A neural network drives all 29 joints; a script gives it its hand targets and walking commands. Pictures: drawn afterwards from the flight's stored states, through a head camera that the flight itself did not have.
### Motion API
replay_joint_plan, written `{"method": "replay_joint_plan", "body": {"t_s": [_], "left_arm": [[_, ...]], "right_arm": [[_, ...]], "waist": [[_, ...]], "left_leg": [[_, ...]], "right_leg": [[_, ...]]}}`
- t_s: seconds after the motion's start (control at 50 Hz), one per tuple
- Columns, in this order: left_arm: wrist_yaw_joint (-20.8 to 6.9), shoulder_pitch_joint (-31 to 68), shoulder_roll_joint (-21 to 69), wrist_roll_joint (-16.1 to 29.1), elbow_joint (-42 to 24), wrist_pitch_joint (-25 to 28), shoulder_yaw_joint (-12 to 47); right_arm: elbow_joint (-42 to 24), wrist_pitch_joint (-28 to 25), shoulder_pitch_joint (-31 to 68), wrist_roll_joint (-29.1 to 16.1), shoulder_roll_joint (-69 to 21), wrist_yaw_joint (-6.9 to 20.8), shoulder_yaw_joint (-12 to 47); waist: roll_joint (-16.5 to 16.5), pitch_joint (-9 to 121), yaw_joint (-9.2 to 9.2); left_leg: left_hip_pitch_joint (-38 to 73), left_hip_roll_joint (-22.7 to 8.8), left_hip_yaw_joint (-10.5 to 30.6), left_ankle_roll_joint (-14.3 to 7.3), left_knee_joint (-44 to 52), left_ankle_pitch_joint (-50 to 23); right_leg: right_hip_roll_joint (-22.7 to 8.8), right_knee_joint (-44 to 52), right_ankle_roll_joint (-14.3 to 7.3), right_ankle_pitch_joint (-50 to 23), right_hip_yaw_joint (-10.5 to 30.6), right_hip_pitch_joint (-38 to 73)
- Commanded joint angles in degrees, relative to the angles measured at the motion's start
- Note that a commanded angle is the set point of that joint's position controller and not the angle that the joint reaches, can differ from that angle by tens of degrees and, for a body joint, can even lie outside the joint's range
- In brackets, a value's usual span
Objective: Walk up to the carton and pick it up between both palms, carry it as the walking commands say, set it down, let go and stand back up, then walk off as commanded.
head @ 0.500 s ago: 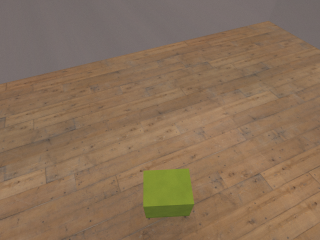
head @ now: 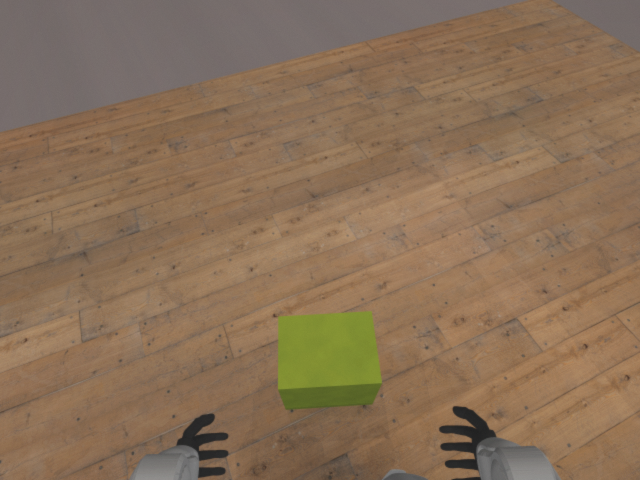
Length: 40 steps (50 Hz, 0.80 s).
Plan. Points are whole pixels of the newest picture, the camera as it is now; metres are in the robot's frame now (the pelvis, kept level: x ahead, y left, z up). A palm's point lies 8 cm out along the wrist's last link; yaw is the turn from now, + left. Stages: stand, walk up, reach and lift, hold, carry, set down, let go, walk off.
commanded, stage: reach and lift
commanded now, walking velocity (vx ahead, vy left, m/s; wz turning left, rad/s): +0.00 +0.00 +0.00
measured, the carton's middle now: (327, 362) +0.45 +0.00 -0.64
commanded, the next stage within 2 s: none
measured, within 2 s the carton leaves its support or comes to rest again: neither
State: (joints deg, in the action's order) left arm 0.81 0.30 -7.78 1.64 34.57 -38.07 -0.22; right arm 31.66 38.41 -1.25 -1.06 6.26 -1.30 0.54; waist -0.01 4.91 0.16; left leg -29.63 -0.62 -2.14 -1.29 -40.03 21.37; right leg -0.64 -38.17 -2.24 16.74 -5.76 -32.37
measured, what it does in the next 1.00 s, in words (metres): lowers itself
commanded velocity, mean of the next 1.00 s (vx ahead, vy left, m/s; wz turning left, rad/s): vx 0.00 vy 0.00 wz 0.00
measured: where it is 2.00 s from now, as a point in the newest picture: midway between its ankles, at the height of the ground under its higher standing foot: outside the picture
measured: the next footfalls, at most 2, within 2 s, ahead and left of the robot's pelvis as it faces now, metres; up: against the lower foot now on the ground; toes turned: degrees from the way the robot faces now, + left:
none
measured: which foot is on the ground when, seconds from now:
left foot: down 0.00-1.00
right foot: down 0.00-1.00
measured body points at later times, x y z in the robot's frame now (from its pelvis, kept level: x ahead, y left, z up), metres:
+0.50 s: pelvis -0.07 +0.00 -0.06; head +0.06 -0.01 +0.37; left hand +0.20 +0.23 -0.16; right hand +0.19 -0.20 -0.17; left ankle -0.02 +0.11 -0.72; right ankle +0.02 -0.10 -0.72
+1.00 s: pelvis -0.06 +0.00 -0.08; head +0.18 +0.00 +0.30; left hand +0.37 +0.21 -0.19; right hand +0.36 -0.22 -0.19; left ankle -0.02 +0.11 -0.72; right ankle +0.02 -0.10 -0.72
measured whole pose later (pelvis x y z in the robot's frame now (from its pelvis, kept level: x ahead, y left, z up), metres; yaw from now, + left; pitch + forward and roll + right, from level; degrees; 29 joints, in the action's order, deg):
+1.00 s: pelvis -0.06 +0.00 -0.08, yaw +0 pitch +36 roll +1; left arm -0.5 43.1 -14.1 3.5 45.6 -14.4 -11.4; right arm 44.4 14.9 42.7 -2.3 12.6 -1.7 -13.2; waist 0.8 3.9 -0.1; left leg -74.7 -0.5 -3.0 -1.4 -61.9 22.7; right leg -1.2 -59.4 -2.2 17.2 -3.4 -77.8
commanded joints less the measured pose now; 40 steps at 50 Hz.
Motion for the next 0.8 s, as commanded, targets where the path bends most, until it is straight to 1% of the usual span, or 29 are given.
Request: {"method": "replay_joint_plan", "body": {"t_s": [0.0,0.02,0.04,0.06,0.08,0.12,0.14,0.2,0.24,0.26,0.28,0.3,0.34,0.36,0.38,0.42,0.44,0.5,0.54,0.58,0.6,0.62,0.64,0.66,0.68,0.7,0.74,0.76,0.78], "left_arm": [[-2.9,0.4,-6.3,-7.3,-12.6,8.5,-7.2],[-3.5,3.3,-6.4,-7.6,-15.2,10.9,-7.9],[-3.9,5.4,-6.9,-7.0,-17.8,13.4,-8.2],[-4.1,5.4,-6.5,-6.6,-19.2,14.9,-8.0],[-3.9,5.0,-7.3,-5.5,-20.6,16.0,-7.8],[-3.8,2.6,-8.7,-4.3,-20.7,15.7,-7.4],[-3.4,-1.2,-7.8,-3.7,-18.8,14.6,-6.5],[-4.0,-5.1,-7.6,-2.2,-16.5,12.1,-5.5],[-4.3,-4.2,-7.0,-2.2,-13.6,10.7,-4.6],[-4.8,-1.5,-7.4,-2.2,-13.1,10.3,-5.1],[-5.0,3.4,-6.9,-2.6,-12.5,10.4,-4.9],[-5.3,8.0,-7.2,-3.0,-10.3,10.0,-5.6],[-5.6,20.8,-9.3,-3.0,-11.4,10.8,-7.4],[-5.9,25.9,-9.9,-2.0,-12.1,10.5,-7.9],[-5.6,27.8,-10.1,-2.3,-10.9,10.6,-8.3],[-5.2,32.2,-9.9,-1.3,-8.5,10.2,-9.5],[-4.9,35.4,-9.8,-0.8,-8.5,10.2,-9.5],[-3.8,36.3,-10.4,-0.8,-6.3,9.7,-10.6],[-3.2,40.7,-10.8,-1.0,-5.5,9.9,-11.0],[-2.8,44.3,-10.1,-0.3,-3.9,10.5,-10.3],[-2.7,46.3,-10.6,-0.1,-3.4,10.9,-10.4],[-2.4,46.4,-11.9,-0.9,-3.7,11.8,-11.1],[-1.9,45.9,-12.4,-0.4,-4.4,12.5,-10.6],[-1.4,46.5,-12.4,-0.3,-5.2,13.4,-10.3],[-1.2,47.8,-12.4,0.0,-3.4,14.5,-10.4],[-0.9,48.4,-12.6,0.1,-3.6,15.3,-10.3],[-0.1,48.4,-12.3,0.5,-4.3,17.4,-10.1],[0.0,49.8,-12.5,0.3,-5.0,19.2,-10.4],[0.0,49.8,-12.6,0.6,-2.8,20.3,-10.5]], "right_arm": [[-16.3,-7.2,0.6,5.8,4.0,-0.3,-6.1],[-17.5,-9.5,2.5,6.0,2.7,-0.3,-6.1],[-20.7,-12.0,4.4,5.5,2.1,-0.3,-5.9],[-20.4,-13.4,3.7,4.6,0.8,-0.1,-6.1],[-21.0,-14.2,3.4,3.2,1.2,0.2,-5.3],[-20.5,-13.4,1.0,0.3,0.6,0.9,-3.0],[-18.5,-12.3,-3.3,0.3,1.0,1.1,-3.3],[-17.5,-10.1,-5.3,-1.0,2.0,0.8,-2.6],[-15.2,-8.6,-4.4,-0.2,1.8,0.6,-3.8],[-14.6,-8.1,-1.5,0.2,2.6,0.6,-4.7],[-13.6,-7.9,2.6,0.8,2.2,0.5,-5.6],[-12.9,-7.2,7.4,1.0,2.5,0.4,-6.3],[-13.2,-7.7,17.7,1.3,4.8,0.8,-8.0],[-14.5,-7.5,23.1,2.2,5.8,0.5,-9.3],[-14.2,-7.7,25.4,3.4,7.7,0.2,-11.0],[-12.1,-7.7,30.0,3.1,6.7,-0.2,-9.8],[-13.0,-8.0,34.2,2.8,7.0,-0.4,-9.5],[-10.1,-8.4,37.4,2.4,7.9,-0.5,-10.0],[-6.4,-8.7,42.5,0.5,7.4,-0.3,-10.3],[-3.2,-9.8,44.8,0.1,8.1,-0.3,-10.6],[-2.6,-10.5,45.7,0.3,8.8,-0.4,-12.2],[-2.9,-11.4,47.2,-0.1,10.0,-0.7,-12.9],[-1.4,-12.3,44.9,0.7,10.8,-1.0,-14.2],[-0.7,-13.2,45.3,0.9,11.9,-1.0,-15.0],[0.7,-14.4,45.8,1.2,12.2,-1.0,-15.6],[1.3,-15.5,47.2,0.9,12.5,-0.9,-16.0],[1.1,-17.8,48.0,1.1,13.4,-0.4,-16.0],[0.9,-19.4,48.8,0.5,13.2,-0.3,-15.9],[0.9,-20.7,49.7,0.4,13.3,-0.3,-16.0]], "waist": [[-0.3,13.4,0.16],[-0.6,17.9,0.08],[1.1,22.5,-0.54],[0.0,27.9,-0.60],[2.2,31.2,-0.66],[0.4,35.3,0.63],[-0.4,35.4,0.23],[-3.9,31.9,0.96],[-4.8,23.7,0.41],[-5.4,18.5,1.22],[-4.9,13.5,0.63],[-5.5,8.3,1.47],[-4.1,4.0,0.86],[-1.4,4.5,0.01],[-0.1,5.5,-0.79],[2.3,7.9,0.36],[4.7,9.8,0.11],[2.9,16.3,0.71],[-0.3,18.1,2.06],[-1.2,20.6,1.41],[-1.6,22.2,0.34],[-2.6,25.2,1.21],[-2.6,30.4,-1.22],[-3.5,32.6,-0.54],[-2.0,33.9,-1.30],[-3.0,38.3,-0.64],[-1.8,41.5,-1.25],[-2.4,41.8,-0.45],[-1.2,42.3,-1.04]], "left_leg": [[-11.7,0.6,6.0,-1.7,-2.2,-21.7],[-13.1,0.3,5.6,-1.5,-5.4,-22.2],[-15.4,0.6,5.4,-1.1,-7.6,-21.6],[-18.3,0.9,4.6,-0.5,-9.2,-22.2],[-20.9,0.9,4.1,-0.1,-10.3,-21.6],[-21.6,1.3,3.5,-0.2,-10.4,-22.4],[-21.1,1.5,3.6,0.1,-10.0,-23.4],[-16.1,2.0,3.0,-0.5,-9.0,-18.1],[-17.5,1.8,2.4,-0.5,-7.9,-8.7],[-17.4,1.2,2.3,-0.9,-7.2,-2.0],[-21.2,1.1,1.5,-1.1,-7.7,4.8],[-23.7,1.0,1.2,-1.3,-7.6,9.4],[-24.9,0.4,1.7,-1.7,-9.1,15.7],[-24.7,0.3,2.4,-1.9,-9.7,16.8],[-23.9,-0.1,3.0,-1.9,-10.0,16.2],[-20.8,0.2,3.4,-2.3,-10.6,13.1],[-20.0,0.2,4.2,-2.3,-11.3,10.8],[-18.9,0.4,4.5,-1.8,-10.6,6.5],[-20.5,0.6,4.4,-1.1,-10.5,6.5],[-21.0,0.9,4.0,-0.8,-10.9,5.2],[-21.1,0.8,4.6,-0.4,-11.3,3.0],[-20.3,1.3,4.2,0.0,-12.0,-0.3],[-17.5,1.5,4.4,0.2,-12.6,-4.1],[-17.6,1.9,4.4,0.9,-13.3,-8.6],[-17.9,2.0,4.8,0.9,-14.1,-10.5],[-17.0,2.3,4.8,1.5,-14.8,-13.0],[-16.6,2.6,5.1,1.8,-15.2,-17.9],[-19.2,2.7,4.7,2.2,-16.5,-20.1],[-21.0,2.8,4.8,1.8,-15.9,-20.1]], "right_leg": [[0.2,-5.9,-0.8,-29.1,8.9,12.7],[-0.2,-8.6,-0.5,-31.1,9.0,11.6],[-0.5,-10.9,-0.1,-34.3,9.4,12.1],[-0.6,-12.8,-0.1,-37.4,10.0,13.4],[-0.6,-14.4,0.5,-39.4,9.8,13.7],[-0.3,-15.1,1.1,-39.6,10.4,14.2],[0.3,-15.3,0.6,-39.0,10.2,14.0],[1.1,-13.9,0.8,-26.7,9.0,8.3],[1.5,-11.9,0.7,-13.3,8.1,2.6],[1.2,-10.9,0.5,-4.3,7.5,-1.2],[1.5,-10.5,0.3,4.3,6.8,-3.4],[1.2,-10.4,0.2,10.7,7.1,-5.0],[1.0,-11.4,0.6,18.7,6.9,-8.5],[1.1,-11.4,1.1,20.7,6.9,-7.9],[1.2,-12.2,1.4,20.5,7.2,-7.3],[0.6,-12.5,2.3,18.2,7.1,-7.2],[0.3,-12.5,2.6,16.4,7.6,-7.2],[0.7,-15.2,2.2,9.2,6.4,-6.1],[0.8,-16.2,1.3,8.3,6.6,-7.0],[0.9,-16.3,1.0,6.3,6.8,-6.2],[1.4,-17.2,1.0,4.3,6.3,-8.3],[1.7,-17.3,0.8,1.7,6.4,-8.6],[2.4,-17.9,0.9,-2.1,6.0,-7.8],[2.6,-18.5,0.7,-5.3,5.9,-9.8],[2.8,-19.0,1.0,-7.2,5.6,-11.3],[2.9,-19.9,0.9,-9.1,5.2,-11.2],[3.4,-20.1,1.1,-12.5,5.2,-11.7],[3.4,-20.7,0.9,-15.7,6.2,-12.6],[3.2,-20.3,1.2,-17.7,6.5,-12.2]]}}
